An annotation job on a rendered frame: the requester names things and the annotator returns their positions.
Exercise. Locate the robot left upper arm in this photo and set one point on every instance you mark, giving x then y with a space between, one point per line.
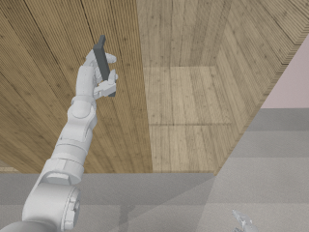
51 208

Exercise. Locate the handle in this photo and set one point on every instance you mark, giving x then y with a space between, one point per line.
102 60

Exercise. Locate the left robot hand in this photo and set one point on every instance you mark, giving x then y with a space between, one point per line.
89 77

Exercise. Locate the robot left forearm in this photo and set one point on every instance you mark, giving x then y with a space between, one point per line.
65 167

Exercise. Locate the right robot hand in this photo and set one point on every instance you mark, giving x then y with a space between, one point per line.
244 221

